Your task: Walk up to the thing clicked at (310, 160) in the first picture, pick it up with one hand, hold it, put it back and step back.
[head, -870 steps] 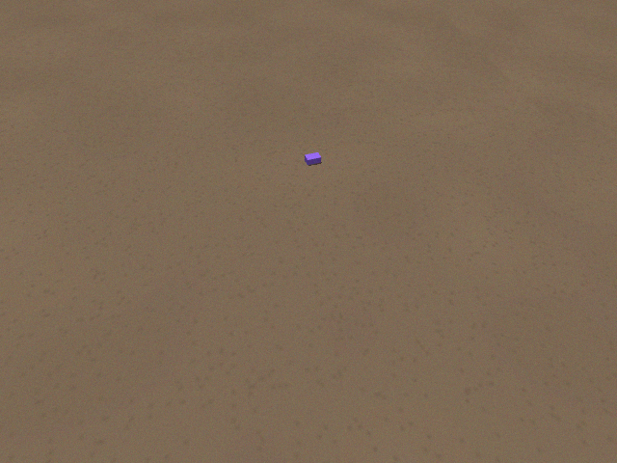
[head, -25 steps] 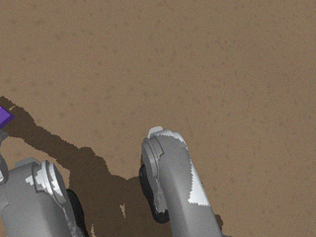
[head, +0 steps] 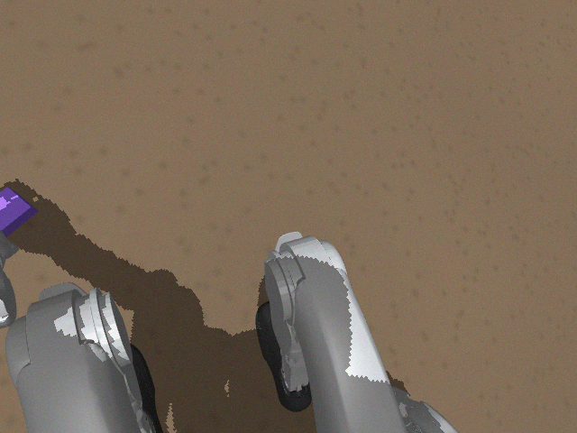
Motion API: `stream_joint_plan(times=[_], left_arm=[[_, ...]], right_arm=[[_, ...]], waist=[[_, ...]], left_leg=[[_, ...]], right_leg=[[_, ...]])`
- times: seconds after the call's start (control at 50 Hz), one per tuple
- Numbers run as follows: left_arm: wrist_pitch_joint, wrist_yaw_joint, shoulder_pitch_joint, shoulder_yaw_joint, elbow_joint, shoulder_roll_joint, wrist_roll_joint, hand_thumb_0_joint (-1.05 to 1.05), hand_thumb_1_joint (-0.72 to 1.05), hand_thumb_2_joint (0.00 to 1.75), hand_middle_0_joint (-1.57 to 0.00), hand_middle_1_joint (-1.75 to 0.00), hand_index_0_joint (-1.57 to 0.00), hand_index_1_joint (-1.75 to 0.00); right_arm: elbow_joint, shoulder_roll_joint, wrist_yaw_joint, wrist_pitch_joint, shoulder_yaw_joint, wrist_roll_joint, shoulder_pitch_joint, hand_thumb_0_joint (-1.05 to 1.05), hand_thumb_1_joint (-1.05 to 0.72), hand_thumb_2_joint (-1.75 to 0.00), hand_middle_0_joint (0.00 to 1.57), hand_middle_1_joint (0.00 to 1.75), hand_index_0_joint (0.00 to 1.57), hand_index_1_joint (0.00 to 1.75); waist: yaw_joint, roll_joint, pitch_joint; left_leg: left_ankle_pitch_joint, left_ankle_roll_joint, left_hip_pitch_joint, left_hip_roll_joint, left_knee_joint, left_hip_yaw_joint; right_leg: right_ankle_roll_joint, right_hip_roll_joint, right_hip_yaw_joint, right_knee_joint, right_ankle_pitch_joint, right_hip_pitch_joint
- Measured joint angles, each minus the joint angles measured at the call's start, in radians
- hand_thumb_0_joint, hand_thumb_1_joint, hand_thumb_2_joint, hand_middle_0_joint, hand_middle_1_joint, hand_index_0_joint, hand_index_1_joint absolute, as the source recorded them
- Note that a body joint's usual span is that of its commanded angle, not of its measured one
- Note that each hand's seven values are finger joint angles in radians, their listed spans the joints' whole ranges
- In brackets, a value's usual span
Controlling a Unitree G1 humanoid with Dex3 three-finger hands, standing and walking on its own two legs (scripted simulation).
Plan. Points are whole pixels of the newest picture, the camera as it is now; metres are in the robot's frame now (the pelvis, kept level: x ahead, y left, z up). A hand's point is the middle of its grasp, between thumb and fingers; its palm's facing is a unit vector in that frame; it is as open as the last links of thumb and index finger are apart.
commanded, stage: rest palm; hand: left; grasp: from above
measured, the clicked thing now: (2, 216) +0.45 +0.32 -0.30
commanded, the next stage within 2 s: close in 1.16 s
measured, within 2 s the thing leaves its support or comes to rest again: neither
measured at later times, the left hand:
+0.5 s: hand out of the picture +0.44 +0.31 -0.25, palm faces -0.32 -0.33 -0.89, open 14.0 cm
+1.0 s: hand out of the picture +0.44 +0.32 -0.27, palm faces -0.32 -0.32 -0.89, open 13.8 cm
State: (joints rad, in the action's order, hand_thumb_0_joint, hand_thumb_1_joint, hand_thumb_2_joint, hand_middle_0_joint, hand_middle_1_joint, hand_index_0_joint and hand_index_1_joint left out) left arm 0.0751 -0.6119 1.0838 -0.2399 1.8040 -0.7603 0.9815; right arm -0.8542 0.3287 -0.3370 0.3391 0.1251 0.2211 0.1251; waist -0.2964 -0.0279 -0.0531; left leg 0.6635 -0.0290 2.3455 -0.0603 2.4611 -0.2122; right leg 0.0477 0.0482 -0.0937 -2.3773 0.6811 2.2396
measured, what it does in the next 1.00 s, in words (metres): stands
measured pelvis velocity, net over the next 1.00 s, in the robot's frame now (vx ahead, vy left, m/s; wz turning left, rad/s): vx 0.00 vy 0.02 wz -0.09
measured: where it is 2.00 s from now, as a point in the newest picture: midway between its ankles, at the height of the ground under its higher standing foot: (219, 398)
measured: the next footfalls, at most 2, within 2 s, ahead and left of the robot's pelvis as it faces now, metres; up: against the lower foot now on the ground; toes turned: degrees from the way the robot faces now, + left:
none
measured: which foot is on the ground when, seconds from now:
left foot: down 0.00-1.00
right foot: down 0.00-1.00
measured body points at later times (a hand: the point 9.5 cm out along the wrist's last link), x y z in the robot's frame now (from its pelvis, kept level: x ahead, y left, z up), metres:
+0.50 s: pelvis +0.00 +0.01 -0.01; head +0.28 +0.09 +0.33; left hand +0.45 +0.32 -0.20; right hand +0.01 -0.23 -0.08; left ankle +0.08 +0.14 -0.28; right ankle +0.10 -0.12 -0.28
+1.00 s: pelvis +0.00 +0.02 -0.01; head +0.29 +0.12 +0.32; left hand +0.46 +0.33 -0.22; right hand +0.02 -0.23 -0.06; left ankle +0.08 +0.14 -0.28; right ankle +0.10 -0.12 -0.28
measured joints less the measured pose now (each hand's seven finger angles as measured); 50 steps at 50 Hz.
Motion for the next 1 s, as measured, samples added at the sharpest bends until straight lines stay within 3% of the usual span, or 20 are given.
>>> stream_joint_plan(times=[0.12,0.24,0.3,0.5,0.72,1.0], left_arm=[[-0.039,-0.062,0.007,-0.041,0.042,-0.060,0.027,0.00,-0.54,0.98,-0.17,-0.90,-0.13,-0.94],[-0.035,-0.122,0.023,-0.077,0.052,-0.108,0.015,0.00,-0.51,0.95,-0.19,-0.87,-0.15,-0.91],[-0.031,-0.135,0.022,-0.097,0.044,-0.121,0.007,0.00,-0.50,0.94,-0.20,-0.86,-0.16,-0.90],[-0.027,-0.126,0.007,-0.099,0.076,-0.163,-0.008,0.00,-0.50,0.94,-0.19,-0.86,-0.16,-0.89],[-0.056,-0.127,0.024,-0.019,0.083,-0.193,-0.012,0.00,-0.46,0.90,-0.20,-0.88,-0.18,-0.90],[-0.025,-0.142,0.044,-0.009,0.077,-0.221,-0.030,0.00,-0.45,0.89,-0.20,-0.89,-0.18,-0.91]], right_arm=[[0.000,0.008,-0.003,0.012,0.042,0.023,0.025,0.00,-0.90,-0.90,0.20,0.30,0.19,0.30],[0.002,0.016,-0.024,0.030,0.074,0.044,0.032,0.00,-0.91,-0.90,0.20,0.30,0.20,0.30],[0.006,0.016,-0.033,0.035,0.083,0.047,0.028,0.00,-0.91,-0.90,0.20,0.30,0.20,0.30],[0.040,-0.003,-0.056,0.048,0.114,0.048,-0.014,0.00,-0.91,-0.90,0.20,0.30,0.20,0.30],[0.063,0.002,-0.062,0.087,0.145,0.051,-0.047,0.00,-0.91,-0.90,0.20,0.30,0.20,0.30],[0.092,0.035,-0.075,0.085,0.171,0.045,-0.034,0.00,-0.91,-0.91,0.20,0.30,0.20,0.30]], waist=[[-0.038,-0.043,-0.064],[-0.069,-0.068,-0.109],[-0.075,-0.069,-0.118],[-0.081,-0.070,-0.131],[-0.073,-0.107,-0.164],[-0.091,-0.122,-0.181]], left_leg=[[0.004,-0.010,-0.006,-0.001,0.017,-0.024],[0.020,-0.010,-0.008,-0.004,0.039,-0.048],[0.030,-0.007,-0.007,-0.006,0.049,-0.058],[0.046,0.006,-0.010,-0.007,0.072,-0.070],[0.038,0.013,-0.016,0.004,0.086,-0.079],[0.048,0.016,-0.023,0.005,0.088,-0.101]], right_leg=[[-0.003,0.007,-0.019,-0.003,-0.007,-0.008],[0.004,0.016,-0.035,-0.006,-0.002,-0.019],[0.009,0.021,-0.043,-0.005,0.003,-0.023],[0.024,0.028,-0.050,-0.009,0.014,-0.041],[0.031,0.025,-0.057,-0.011,0.013,-0.065],[0.035,0.028,-0.076,0.007,0.016,-0.085]])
